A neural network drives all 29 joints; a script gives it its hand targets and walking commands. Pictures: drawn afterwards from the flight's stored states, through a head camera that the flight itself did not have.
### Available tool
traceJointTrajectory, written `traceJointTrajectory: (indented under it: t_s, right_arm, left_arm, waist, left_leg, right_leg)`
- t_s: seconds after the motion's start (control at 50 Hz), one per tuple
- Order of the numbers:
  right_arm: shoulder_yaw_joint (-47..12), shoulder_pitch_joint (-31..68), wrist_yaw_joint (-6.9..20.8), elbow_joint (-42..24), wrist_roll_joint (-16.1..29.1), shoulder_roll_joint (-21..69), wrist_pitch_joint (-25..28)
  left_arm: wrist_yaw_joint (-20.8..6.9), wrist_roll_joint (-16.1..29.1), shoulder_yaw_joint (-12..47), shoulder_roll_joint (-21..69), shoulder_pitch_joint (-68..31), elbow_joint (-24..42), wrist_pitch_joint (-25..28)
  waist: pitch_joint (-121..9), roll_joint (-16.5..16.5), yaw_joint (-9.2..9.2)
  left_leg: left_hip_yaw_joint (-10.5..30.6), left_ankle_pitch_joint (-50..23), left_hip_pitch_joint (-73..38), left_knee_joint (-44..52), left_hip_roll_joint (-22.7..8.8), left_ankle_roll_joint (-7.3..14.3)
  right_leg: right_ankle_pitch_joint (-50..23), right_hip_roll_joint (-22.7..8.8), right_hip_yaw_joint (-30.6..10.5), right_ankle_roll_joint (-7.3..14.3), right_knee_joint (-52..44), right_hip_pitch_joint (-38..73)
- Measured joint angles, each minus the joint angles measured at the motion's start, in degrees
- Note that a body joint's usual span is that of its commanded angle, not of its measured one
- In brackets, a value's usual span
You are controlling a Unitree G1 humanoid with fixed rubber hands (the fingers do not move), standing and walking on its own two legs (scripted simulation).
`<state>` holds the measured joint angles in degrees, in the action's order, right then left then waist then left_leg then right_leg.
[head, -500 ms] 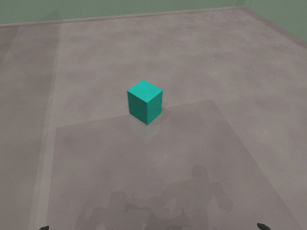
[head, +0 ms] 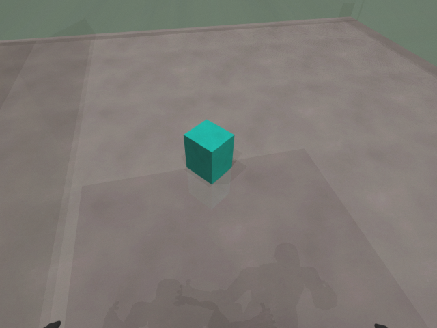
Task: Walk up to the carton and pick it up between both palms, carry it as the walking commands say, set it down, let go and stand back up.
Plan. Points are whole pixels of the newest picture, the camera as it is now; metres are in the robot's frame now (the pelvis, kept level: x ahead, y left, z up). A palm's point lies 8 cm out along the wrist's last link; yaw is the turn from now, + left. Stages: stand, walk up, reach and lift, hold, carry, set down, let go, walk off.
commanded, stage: walk up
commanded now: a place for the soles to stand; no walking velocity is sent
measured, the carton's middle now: (209, 151) +1.20 +0.03 -0.64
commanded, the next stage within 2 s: none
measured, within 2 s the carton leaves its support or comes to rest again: neither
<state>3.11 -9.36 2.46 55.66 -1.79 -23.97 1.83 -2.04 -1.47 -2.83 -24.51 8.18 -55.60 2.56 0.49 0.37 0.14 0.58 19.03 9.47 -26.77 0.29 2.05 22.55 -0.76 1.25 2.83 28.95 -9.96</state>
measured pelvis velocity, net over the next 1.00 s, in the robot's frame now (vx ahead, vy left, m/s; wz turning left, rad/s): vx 0.33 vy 0.04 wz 0.13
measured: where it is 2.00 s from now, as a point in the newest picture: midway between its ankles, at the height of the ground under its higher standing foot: (203, 247)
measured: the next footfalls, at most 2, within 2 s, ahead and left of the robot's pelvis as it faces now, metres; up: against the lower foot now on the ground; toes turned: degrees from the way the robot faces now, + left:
left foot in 0.28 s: +0.20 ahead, +0.15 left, +0.00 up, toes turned +7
right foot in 0.66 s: +0.37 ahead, -0.09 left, +0.00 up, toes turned +0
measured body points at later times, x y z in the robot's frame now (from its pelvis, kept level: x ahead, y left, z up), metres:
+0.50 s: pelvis +0.14 +0.04 -0.01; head +0.15 +0.06 +0.44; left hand +0.19 +0.38 -0.11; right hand +0.27 -0.29 -0.07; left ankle +0.16 +0.15 -0.74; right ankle +0.21 -0.11 -0.70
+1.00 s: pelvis +0.33 +0.04 -0.01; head +0.34 +0.04 +0.44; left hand +0.33 +0.40 -0.09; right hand +0.50 -0.27 -0.09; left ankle +0.41 +0.17 -0.73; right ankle +0.33 -0.09 -0.74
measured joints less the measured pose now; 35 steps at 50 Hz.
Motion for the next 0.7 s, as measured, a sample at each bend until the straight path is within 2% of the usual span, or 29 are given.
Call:
traceJointTrajectory:
  t_s: [0.08,0.14,0.2,0.26,0.3,0.36,0.4,0.52,0.6,0.66,0.7]
  right_arm:
    - [1.3,-3.02,0.95,-3.4,0.19,-1.86,0.21]
    - [1.57,-3.4,1.05,-5.06,0.33,-2.64,0.37]
    - [1.74,-2.85,1.84,-6.99,0.49,-3.03,1.0]
    - [2.15,-1.62,2.69,-9.19,0.65,-3.12,1.46]
    - [2.67,-1.22,2.39,-11.09,0.21,-3.86,2.11]
    - [2.64,-2.2,1.44,-12.71,1.01,-3.52,2.61]
    - [2.11,-3.53,1.02,-13.14,1.19,-2.64,2.66]
    - [1.78,-8.53,1.03,-15.16,0.58,-2.69,3.22]
    - [2.49,-11.25,1.13,-15.65,0.66,-4.16,3.13]
    - [2.71,-12.81,1.05,-15.63,0.63,-4.98,2.81]
    - [2.55,-13.04,0.71,-15.22,0.83,-5.03,2.55]
  left_arm:
    - [-0.55,-0.46,-1.45,-1.93,3.43,2.61,1.58]
    - [-0.34,-0.42,-2.34,-2.8,6.86,4.21,2.26]
    - [-0.23,-0.24,-2.71,-3.76,9.75,5.85,2.18]
    - [-0.5,0.02,-2.74,-4.83,11.84,7.76,1.79]
    - [-0.53,0.54,-2.56,-4.63,12.81,8.74,1.32]
    - [-0.5,0.53,-1.8,-3.62,12.21,9.81,0.59]
    - [-0.8,0.6,-1.37,-3.32,11.67,10.37,0.7]
    - [-2.65,0.11,-1.61,-2.47,10.9,10.81,0.7]
    - [-3.31,-0.07,-2.08,-2.56,9.7,11.6,0.89]
    - [-3.1,0.01,-2.37,-3.37,8.89,12.79,1.69]
    - [-2.37,0.07,-2.62,-3.85,8.32,14.02,2.67]
  waist:
    - [-0.55,-0.91,0.02]
    - [0.24,-1.44,-0.39]
    - [1.94,-1.15,-1.43]
    - [3.42,0.11,-2.66]
    - [4.06,0.49,-3.07]
    - [3.93,0.86,-2.25]
    - [3.45,1.8,-1.71]
    - [2.26,1.79,0.45]
    - [1.88,0.63,1.85]
    - [1.23,-0.32,2.23]
    - [1.34,-1.56,1.69]
  left_leg:
    - [1.82,4.67,3.75,-9.64,-0.06,0.5]
    - [2.59,6.06,9.83,-19.9,0.17,-0.22]
    - [0.42,3.82,13.46,-17.16,-1.49,-1.29]
    - [-2.01,-3.07,13.56,-8.56,-1.84,-0.9]
    - [-3.09,-9.23,12.78,-7.56,-0.99,0.03]
    - [-3.35,-6.41,12.01,-10.18,-0.22,0.69]
    - [-3.58,-5.38,9.51,-7.99,0.31,0.98]
    - [-3.88,-4.63,2.92,-2.13,0.26,1.22]
    - [-3.47,-1.71,0.22,-2.44,-0.29,0.01]
    - [-2.78,2.7,-0.08,-6.58,-1.17,-1.19]
    - [-0.78,7.45,3.13,-16.06,-1.78,-0.18]
  right_leg:
    - [-2.99,0.45,1.59,-0.73,2.18,-0.03]
    - [-1.7,0.28,3.03,-1.42,0.6,2.5]
    - [-1.6,-0.64,3.92,-2.36,-2.26,5.97]
    - [0.94,-2.53,4.05,-3.52,-0.4,7.37]
    - [4.26,-4.13,3.15,-2.21,9.33,4.15]
    - [3.37,-2.19,-2.86,-0.45,30.15,-6.05]
    - [0.62,-2.53,-3.7,-0.59,33.41,-10.99]
    - [-4.5,-4.51,-1.4,-2.32,19.2,-17.31]
    - [-7.79,-4.27,0.54,-2.31,10.14,-16.37]
    - [-8.1,-2.64,1.96,-1.45,4.64,-12.68]
    - [-12.6,-1.6,2.94,-0.98,6.06,-12.69]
